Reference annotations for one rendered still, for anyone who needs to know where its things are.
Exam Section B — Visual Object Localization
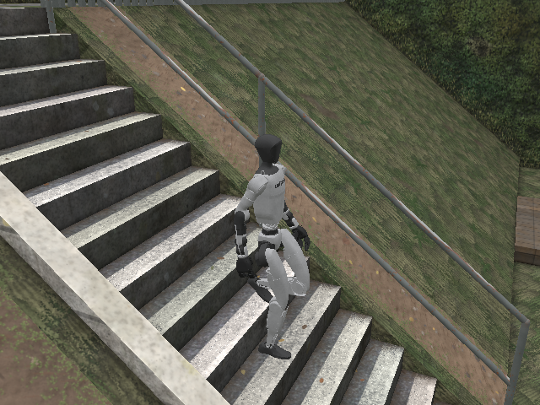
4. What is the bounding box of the right robot forearm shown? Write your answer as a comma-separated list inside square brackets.
[234, 211, 248, 258]

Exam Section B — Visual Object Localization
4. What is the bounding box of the left robot forearm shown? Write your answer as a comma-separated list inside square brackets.
[282, 200, 299, 230]

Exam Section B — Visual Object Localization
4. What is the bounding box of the humanoid robot torso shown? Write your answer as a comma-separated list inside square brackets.
[253, 164, 285, 250]

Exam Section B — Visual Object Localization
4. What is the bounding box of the robot left shin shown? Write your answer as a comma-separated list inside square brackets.
[256, 277, 306, 296]

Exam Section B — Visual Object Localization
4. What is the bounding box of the robot right upper arm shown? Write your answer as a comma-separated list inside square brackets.
[235, 175, 268, 222]

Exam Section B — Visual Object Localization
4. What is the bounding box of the robot left hand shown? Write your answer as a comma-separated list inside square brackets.
[292, 225, 311, 251]

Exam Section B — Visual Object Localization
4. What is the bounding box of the robot right hand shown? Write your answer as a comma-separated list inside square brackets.
[236, 256, 257, 278]

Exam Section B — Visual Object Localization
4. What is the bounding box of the robot left upper arm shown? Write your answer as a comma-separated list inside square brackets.
[273, 164, 286, 174]

